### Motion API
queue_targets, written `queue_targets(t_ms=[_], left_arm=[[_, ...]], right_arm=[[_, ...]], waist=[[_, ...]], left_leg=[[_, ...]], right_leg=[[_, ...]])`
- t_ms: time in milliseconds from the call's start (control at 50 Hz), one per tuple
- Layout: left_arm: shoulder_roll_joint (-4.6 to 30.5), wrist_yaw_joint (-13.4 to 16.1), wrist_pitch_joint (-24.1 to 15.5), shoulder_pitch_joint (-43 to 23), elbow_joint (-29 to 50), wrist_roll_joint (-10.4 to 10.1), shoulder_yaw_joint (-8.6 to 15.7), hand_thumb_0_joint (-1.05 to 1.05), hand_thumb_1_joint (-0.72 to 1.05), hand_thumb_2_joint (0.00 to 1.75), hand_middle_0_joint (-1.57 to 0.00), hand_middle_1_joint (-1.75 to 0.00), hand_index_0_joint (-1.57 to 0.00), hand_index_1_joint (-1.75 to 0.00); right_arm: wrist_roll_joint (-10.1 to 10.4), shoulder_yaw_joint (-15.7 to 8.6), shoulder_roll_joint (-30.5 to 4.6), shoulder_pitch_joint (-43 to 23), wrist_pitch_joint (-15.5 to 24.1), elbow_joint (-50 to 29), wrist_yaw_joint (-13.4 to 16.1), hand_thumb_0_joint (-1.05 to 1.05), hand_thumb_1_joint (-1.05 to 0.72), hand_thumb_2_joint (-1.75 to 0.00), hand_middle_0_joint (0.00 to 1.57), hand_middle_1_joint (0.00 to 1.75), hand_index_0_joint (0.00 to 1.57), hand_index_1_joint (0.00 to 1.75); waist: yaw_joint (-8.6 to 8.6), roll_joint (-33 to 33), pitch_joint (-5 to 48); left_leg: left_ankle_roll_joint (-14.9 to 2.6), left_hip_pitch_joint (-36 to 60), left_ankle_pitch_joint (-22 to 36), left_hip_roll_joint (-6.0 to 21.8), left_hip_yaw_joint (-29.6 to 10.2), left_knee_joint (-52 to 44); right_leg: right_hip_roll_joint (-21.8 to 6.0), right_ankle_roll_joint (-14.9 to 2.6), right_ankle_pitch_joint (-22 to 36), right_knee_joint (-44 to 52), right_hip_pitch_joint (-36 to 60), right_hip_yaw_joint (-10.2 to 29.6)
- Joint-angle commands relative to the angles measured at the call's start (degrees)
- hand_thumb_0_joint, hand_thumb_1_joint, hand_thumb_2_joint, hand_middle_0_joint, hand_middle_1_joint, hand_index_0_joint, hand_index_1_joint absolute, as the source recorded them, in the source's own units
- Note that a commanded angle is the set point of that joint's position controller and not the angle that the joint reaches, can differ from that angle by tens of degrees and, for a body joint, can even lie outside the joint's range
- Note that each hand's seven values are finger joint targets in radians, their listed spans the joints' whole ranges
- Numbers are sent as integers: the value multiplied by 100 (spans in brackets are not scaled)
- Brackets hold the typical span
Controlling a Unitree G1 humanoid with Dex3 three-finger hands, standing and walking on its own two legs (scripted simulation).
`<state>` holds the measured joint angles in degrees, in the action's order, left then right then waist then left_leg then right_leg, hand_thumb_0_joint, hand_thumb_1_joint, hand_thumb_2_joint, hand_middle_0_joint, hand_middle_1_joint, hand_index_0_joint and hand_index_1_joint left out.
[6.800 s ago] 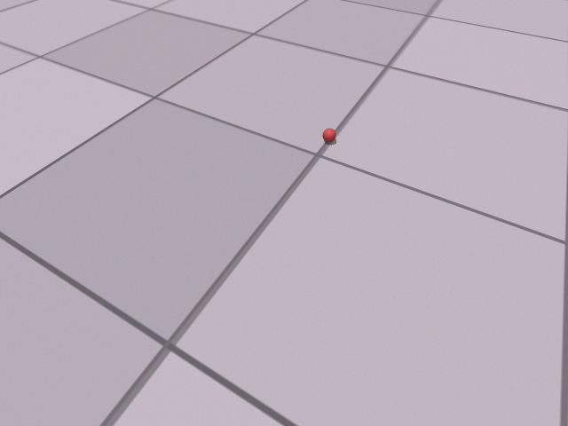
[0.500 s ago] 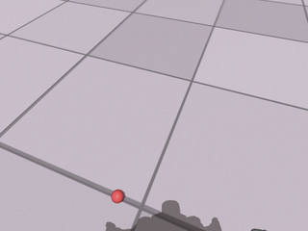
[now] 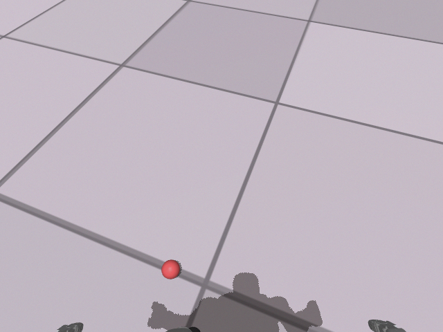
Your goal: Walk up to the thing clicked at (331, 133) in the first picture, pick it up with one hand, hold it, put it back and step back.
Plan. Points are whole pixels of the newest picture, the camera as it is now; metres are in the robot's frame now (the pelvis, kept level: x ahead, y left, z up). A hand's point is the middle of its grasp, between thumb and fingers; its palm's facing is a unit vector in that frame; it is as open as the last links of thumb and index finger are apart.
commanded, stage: walk up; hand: left
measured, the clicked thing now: (170, 269) +0.43 +0.23 -0.73
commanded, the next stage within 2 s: none
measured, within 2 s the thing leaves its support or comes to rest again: neither
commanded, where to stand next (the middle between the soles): +0.05 +0.01 m, yaw +1 degrees
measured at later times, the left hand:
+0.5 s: hand out of the picture +0.10 +0.30 -0.15, palm faces -0.11 -0.93 -0.36, open 7.4 cm
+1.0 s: hand out of the picture +0.15 +0.26 -0.16, palm faces +0.02 -0.94 -0.34, open 7.4 cm
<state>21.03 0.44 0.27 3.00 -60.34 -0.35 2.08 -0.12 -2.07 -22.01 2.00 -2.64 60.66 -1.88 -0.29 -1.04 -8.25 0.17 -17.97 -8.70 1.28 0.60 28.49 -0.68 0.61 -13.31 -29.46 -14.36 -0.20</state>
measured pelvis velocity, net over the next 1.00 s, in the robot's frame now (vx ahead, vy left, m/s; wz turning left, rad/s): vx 0.01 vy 0.00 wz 0.02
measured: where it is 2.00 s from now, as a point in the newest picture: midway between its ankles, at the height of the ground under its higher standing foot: outside the picture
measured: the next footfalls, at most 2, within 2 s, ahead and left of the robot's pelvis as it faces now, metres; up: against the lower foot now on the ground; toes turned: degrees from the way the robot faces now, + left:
right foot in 0.58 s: +0.13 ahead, -0.12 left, +0.00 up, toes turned -2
left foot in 0.86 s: +0.04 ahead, +0.13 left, +0.00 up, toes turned +0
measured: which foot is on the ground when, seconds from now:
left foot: down 0.00-0.62, up 0.64-0.84, down 0.86-1.00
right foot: down 0.00-0.18, up 0.20-0.56, down 0.58-0.88, up 0.90-1.00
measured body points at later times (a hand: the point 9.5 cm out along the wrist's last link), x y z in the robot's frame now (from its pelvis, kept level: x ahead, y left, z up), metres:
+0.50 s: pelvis +0.03 +0.03 +0.01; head +0.06 +0.05 +0.46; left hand +0.11 +0.35 -0.13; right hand +0.01 -0.29 -0.10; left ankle +0.01 +0.13 -0.73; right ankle +0.07 -0.14 -0.70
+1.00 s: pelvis +0.01 +0.00 -0.01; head +0.05 +0.02 +0.44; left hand +0.15 +0.31 -0.13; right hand +0.09 -0.31 -0.13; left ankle +0.00 +0.13 -0.73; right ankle +0.03 -0.12 -0.70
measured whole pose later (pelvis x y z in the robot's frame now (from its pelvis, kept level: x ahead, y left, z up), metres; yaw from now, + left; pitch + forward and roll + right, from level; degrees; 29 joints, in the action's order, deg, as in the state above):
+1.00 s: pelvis +0.01 +0.00 -0.01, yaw +1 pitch -1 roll +0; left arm 21.2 0.6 2.3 2.1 -53.5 -0.4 2.7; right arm -1.6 -1.4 -20.5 9.0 0.3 55.3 -0.1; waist -1.1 1.8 -7.3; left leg -0.4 -14.9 -20.2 -0.2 -1.4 36.5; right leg 1.3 -1.2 -27.7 -51.2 -24.1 2.9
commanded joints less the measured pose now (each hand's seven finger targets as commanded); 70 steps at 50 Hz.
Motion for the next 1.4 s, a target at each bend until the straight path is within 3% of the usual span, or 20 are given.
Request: queue_targets(t_ms=[0,60,120,140,180,400,500,560,600,760,820,880,920,1020,1060,1080,1100,1280,1340,1380], left_arm=[[1727,179,-22,-265,601,103,403,0,90,90,-20,-30,-20,-30],[1857,240,-29,-594,846,209,480,0,90,90,-20,-30,-20,-30],[1387,188,-45,-488,856,279,333,0,90,90,-20,-30,-20,-30],[796,114,-19,-301,843,228,158,0,90,90,-20,-30,-20,-30],[1315,108,-52,120,731,270,261,0,90,90,-20,-30,-20,-30],[1256,-155,-198,512,687,135,324,0,90,90,-20,-30,-20,-30],[1013,131,-249,714,613,-5,282,0,90,90,-20,-30,-20,-30],[1590,188,-229,778,729,120,422,0,90,90,-20,-30,-20,-30],[1805,168,-131,447,989,36,440,0,90,90,-20,-30,-20,-30],[1376,107,115,20,1291,305,418,0,90,90,-20,-30,-20,-30],[1368,55,177,-36,1201,81,377,0,90,90,-20,-30,-20,-30],[1263,198,131,-382,1186,56,431,0,90,90,-20,-30,-20,-30],[1104,134,126,-117,1104,-6,400,0,90,90,-20,-30,-20,-30],[1056,-87,-215,379,912,190,362,0,90,90,-20,-30,-20,-30],[1323,-56,-347,1008,781,294,467,0,90,90,-20,-30,-20,-30],[1816,-35,-431,1318,738,344,566,0,90,90,-20,-30,-20,-30],[2128,-59,-453,1411,799,311,652,0,90,90,-20,-30,-20,-30],[1400,40,-147,358,1294,48,299,0,90,90,-20,-30,-20,-30],[1132,40,134,803,1471,-52,255,0,90,90,-20,-30,-20,-30],[1192,95,304,1280,1412,-85,339,0,90,90,-20,-30,-20,-30]], right_arm=[[-52,-329,-1131,164,-83,-593,3,0,-90,-90,20,30,20,30],[-90,-385,-1089,549,-172,-719,-57,0,-90,-90,20,30,20,30],[-150,-470,-1067,1130,32,-590,-66,0,-90,-90,20,30,20,30],[-298,-483,-1241,1297,184,-518,-18,0,-90,-90,20,30,20,30],[-281,-642,-2084,789,364,-779,30,0,-90,-90,20,30,20,30],[-174,-511,-1363,1221,711,-981,172,0,-90,-90,20,30,20,30],[-32,-403,-1163,1109,270,-1077,181,0,-90,-90,20,30,20,30],[210,-289,-980,1107,183,-1156,258,0,-90,-90,20,30,20,30],[200,-308,-1003,1262,82,-1088,390,0,-90,-90,20,30,20,30],[25,-283,-1107,1431,228,-769,324,0,-90,-90,20,30,20,30],[-164,-325,-1100,1397,308,-627,314,0,-90,-90,20,30,20,30],[-165,-500,-2058,350,328,-1047,212,0,-90,-90,20,30,20,30],[-146,-346,-1481,326,423,-1046,288,0,-90,-90,20,30,20,30],[-231,-457,-1614,771,404,-1023,159,0,-90,-90,20,30,20,30],[-166,-355,-1263,862,361,-1184,104,0,-90,-90,20,30,20,30],[-110,-273,-921,576,377,-1421,52,0,-90,-90,20,30,20,30],[-189,-354,-1222,145,388,-1533,120,0,-90,-90,20,30,20,30],[29,-290,-948,1163,381,-984,181,0,-90,-90,20,30,20,30],[-55,-470,-1516,1295,375,-1067,350,0,-90,-90,20,30,20,30],[23,-567,-2052,1372,371,-1257,388,0,-90,-90,20,30,20,30]], waist=[[-54,911,1195],[-158,1240,945],[-432,522,1465],[-474,-916,1249],[-225,-797,714],[-187,-919,232],[-103,-1133,692],[38,355,1192],[75,1593,1388],[145,1549,1342],[-62,1018,923],[-160,-1369,530],[86,-443,887],[-7,-969,1223],[279,-170,1110],[448,1139,901],[618,1001,349],[-180,1151,493],[-159,160,855],[-204,-951,1722]], left_leg=[[-199,705,-644,-55,-177,1239],[-161,428,-1865,-146,-376,2335],[-288,1148,-1712,102,-533,98],[-480,1229,-2729,894,-2349,-1527],[-1083,565,-4330,1784,-3884,-2140],[-818,1296,-562,1119,-1219,-1668],[-694,975,3315,656,-341,131],[-163,179,1478,145,-405,1212],[-66,-224,-2520,-535,-346,2911],[71,-321,-2121,-246,57,1472],[-63,741,-645,-188,-116,-161],[-1599,-372,1185,2073,-3024,-1067],[-1362,444,2409,1376,-1680,-238],[-1017,1205,-312,860,-1130,20],[-756,-53,-878,582,-903,902],[-363,-1949,-2075,-368,-155,2189],[-309,-2589,-2589,-206,-525,2780],[-43,392,36,-295,175,734],[-347,1111,2821,414,-501,121],[-1590,1184,3968,2243,-2739,-446]], right_leg=[[-1445,-883,1160,642,-534,1317],[-1963,-1369,995,707,-1094,1646],[-1011,-727,-741,-435,-898,808],[16,-283,-1759,-1760,-1499,379],[129,-228,-1880,-2512,-2029,991],[13,69,-516,-1600,-1530,699],[159,-81,402,-101,3,-307],[-816,-442,3519,277,1005,759],[-2260,-1836,4970,408,779,2282],[-1136,-1303,-161,303,449,1061],[-1297,-898,642,-246,-684,1246],[146,-142,-2156,-2674,-879,421],[212,-224,-1829,-2969,-947,736],[309,-208,-1147,-20,-28,-372],[-20,-501,-1110,817,1444,490],[-1289,-1087,-2138,1411,2215,2878],[-2290,-1770,-2567,1788,1707,3977],[-798,-795,3519,-294,-160,293],[-75,-320,1243,-1319,-789,188],[510,-162,-2537,-3388,-617,552]])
